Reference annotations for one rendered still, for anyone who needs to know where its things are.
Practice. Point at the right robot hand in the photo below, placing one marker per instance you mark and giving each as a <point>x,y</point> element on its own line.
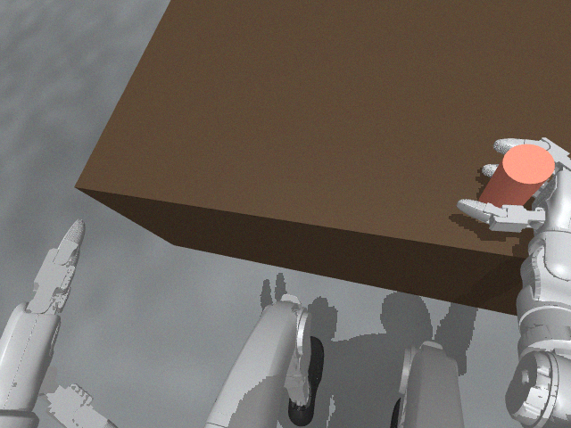
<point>551,209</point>

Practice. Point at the can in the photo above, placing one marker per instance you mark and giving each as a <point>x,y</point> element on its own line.
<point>522,171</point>

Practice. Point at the left robot hand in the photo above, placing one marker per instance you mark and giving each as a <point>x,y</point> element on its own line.
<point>27,344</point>

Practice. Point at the right robot arm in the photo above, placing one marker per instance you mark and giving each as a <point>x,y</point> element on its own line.
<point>539,396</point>

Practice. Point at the left robot foot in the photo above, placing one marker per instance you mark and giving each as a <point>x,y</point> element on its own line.
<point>301,416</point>

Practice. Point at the left robot arm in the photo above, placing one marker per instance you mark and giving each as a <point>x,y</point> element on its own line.
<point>18,419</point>

